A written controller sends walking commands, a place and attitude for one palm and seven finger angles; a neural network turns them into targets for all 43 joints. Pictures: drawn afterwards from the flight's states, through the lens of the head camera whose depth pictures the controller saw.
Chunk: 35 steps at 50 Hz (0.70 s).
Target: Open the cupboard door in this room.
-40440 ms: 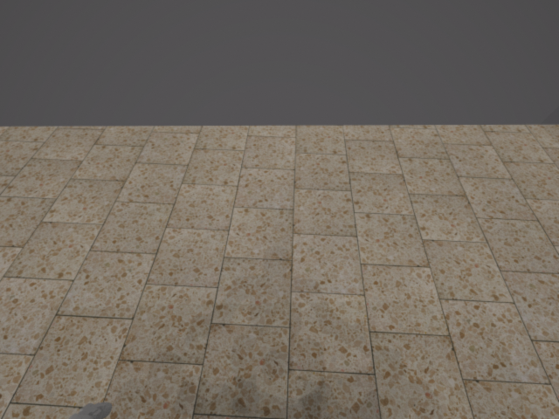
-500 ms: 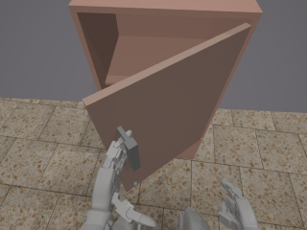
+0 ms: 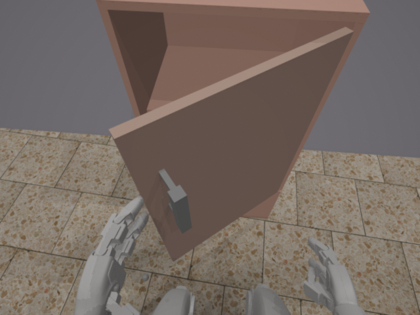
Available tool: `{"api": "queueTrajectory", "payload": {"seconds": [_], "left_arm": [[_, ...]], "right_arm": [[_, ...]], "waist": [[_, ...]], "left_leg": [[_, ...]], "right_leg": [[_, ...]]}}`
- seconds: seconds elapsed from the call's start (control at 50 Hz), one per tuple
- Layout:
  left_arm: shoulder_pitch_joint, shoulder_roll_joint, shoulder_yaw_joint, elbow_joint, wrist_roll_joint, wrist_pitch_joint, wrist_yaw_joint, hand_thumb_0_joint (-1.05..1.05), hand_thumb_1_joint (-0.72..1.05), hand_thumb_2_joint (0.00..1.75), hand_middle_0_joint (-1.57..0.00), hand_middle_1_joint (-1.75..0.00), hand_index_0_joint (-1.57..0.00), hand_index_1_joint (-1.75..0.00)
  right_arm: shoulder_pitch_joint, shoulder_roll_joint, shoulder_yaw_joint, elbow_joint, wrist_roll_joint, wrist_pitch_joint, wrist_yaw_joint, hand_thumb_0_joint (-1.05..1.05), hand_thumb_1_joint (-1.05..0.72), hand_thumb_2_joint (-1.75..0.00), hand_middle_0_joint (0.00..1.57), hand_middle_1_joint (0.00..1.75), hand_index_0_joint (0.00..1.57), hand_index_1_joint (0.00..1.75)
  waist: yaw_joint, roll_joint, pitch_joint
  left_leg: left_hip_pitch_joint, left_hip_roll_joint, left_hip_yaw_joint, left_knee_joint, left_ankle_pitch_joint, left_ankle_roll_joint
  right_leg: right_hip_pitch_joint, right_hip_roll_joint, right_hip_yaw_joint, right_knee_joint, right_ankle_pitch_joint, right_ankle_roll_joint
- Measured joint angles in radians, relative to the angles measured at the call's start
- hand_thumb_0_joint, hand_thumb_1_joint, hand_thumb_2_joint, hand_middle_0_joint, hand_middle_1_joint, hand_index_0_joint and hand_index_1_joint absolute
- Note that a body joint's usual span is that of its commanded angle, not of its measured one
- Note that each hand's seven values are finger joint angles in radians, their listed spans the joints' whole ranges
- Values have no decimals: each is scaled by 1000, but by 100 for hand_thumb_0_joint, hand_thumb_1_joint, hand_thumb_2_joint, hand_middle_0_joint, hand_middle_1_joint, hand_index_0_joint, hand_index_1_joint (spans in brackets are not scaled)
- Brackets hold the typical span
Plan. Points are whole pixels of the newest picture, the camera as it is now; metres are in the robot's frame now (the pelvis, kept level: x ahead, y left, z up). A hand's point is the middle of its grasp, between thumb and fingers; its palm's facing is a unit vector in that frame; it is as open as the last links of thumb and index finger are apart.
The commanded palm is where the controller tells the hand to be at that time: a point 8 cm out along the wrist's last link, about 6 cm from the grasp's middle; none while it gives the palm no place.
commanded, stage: slide the hand sideways off the handle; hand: left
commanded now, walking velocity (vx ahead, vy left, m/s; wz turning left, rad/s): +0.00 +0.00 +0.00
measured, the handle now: (175, 202) +0.30 +0.09 +0.07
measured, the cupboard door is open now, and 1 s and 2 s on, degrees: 39 39 39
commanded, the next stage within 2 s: draw the hand back to the body in 0.26 s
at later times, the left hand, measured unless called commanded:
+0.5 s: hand (119, 284) +0.16 +0.14 +0.08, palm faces -0.05 -1.00 -0.04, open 16.3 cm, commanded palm +0.13 +0.21 +0.10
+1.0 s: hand (52, 254) +0.18 +0.21 +0.16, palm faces +0.16 -0.94 -0.31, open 15.5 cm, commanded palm +0.14 +0.26 +0.19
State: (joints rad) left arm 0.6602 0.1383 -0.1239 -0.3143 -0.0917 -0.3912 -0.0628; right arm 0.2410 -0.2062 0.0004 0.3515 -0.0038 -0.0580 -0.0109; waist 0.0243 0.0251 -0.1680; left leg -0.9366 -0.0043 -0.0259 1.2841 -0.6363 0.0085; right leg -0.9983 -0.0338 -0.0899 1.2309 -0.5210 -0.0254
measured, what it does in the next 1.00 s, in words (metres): rises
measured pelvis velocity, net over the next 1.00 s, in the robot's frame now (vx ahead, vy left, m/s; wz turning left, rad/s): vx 0.02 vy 0.01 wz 0.00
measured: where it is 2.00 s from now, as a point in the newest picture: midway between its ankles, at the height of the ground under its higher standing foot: outside the picture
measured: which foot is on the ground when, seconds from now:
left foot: down 0.00-1.00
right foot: down 0.00-1.00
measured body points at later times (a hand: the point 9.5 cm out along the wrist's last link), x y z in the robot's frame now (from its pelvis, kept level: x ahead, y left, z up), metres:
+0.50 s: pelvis -0.01 +0.00 +0.00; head +0.05 +0.00 +0.45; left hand +0.16 +0.20 +0.09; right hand +0.20 -0.22 -0.06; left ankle -0.01 +0.11 -0.63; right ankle +0.04 -0.11 -0.63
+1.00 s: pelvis +0.02 +0.01 +0.06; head +0.01 +0.00 +0.51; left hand +0.17 +0.25 +0.18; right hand +0.21 -0.21 +0.01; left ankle -0.01 +0.11 -0.63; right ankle +0.04 -0.11 -0.63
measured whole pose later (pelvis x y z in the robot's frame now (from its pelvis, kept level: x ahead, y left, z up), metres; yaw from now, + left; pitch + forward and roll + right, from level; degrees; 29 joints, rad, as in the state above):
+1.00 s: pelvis +0.02 +0.01 +0.06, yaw +0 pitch +6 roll -2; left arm 0.71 0.31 0.12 -0.49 -0.09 -0.06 0.03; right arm 0.29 -0.21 0.03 0.41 0.03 -0.09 -0.11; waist 0.04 0.06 -0.14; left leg -0.53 0.01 -0.02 0.95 -0.53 0.02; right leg -0.58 -0.01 -0.08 0.88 -0.40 -0.01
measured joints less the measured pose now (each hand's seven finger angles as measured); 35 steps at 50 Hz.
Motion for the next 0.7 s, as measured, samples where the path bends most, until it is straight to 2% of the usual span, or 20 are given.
{"api": "queueTrajectory", "payload": {"seconds": [0.18, 0.3, 0.38, 0.46, 0.58, 0.7], "left_arm": [[18, 36, 97, 9, -76, 8, -85, -1, -50, 30, -15, -30, -15, -30], [30, 49, 127, 16, -111, 1, -126, -1, -50, 30, -15, -30, -15, -30], [22, 47, 124, 15, -115, 0, -132, -1, -50, 30, -15, -30, -15, -30], [15, 59, 117, -21, -107, 32, -121, -1, -50, 30, -15, -30, -15, -30], [28, 83, 155, -79, -120, 91, -100, -1, -50, 30, -15, -30, -15, -30], [46, 92, 189, -89, -143, 122, -118, -1, -50, 30, -15, -30, -15, -30]], "right_arm": [[-3, 3, -8, 15, 16, 3, -25, 2, -91, -90, 20, 30, 20, 30], [-1, -2, -12, 19, 21, -9, -35, 2, -91, -90, 20, 30, 20, 30], [1, -7, -14, 19, 22, -18, -36, 2, -91, -90, 20, 30, 20, 30], [5, -4, -14, 16, 27, -12, -39, 2, -91, -90, 20, 30, 20, 30], [24, 12, 1, 14, 40, 10, -48, 2, -91, -90, 20, 30, 20, 30], [47, 7, 19, 14, 44, -5, -54, 2, -91, -90, 20, 30, 20, 30]], "waist": [[5, -2, -6], [3, 0, -8], [1, 0, -10], [3, 2, -5], [0, 15, 5], [-5, 22, 7]], "left_leg": [[-4, 8, -11, 9, 1, -9], [-9, 10, -16, 15, 2, -10], [-18, 10, -17, 24, 1, -8], [-3, 10, -14, 19, 1, -5], [86, 11, -11, -56, 26, 0], [172, 10, -10, -140, 56, 3]], "right_leg": [[-1, 7, -11, 3, 2, -9], [-1, 10, -16, 2, 6, -9], [-8, 9, -17, 7, 7, -8], [6, 11, -14, 1, 10, -6], [98, 14, -10, -76, 34, 1], [187, 16, -9, -162, 62, 6]]}}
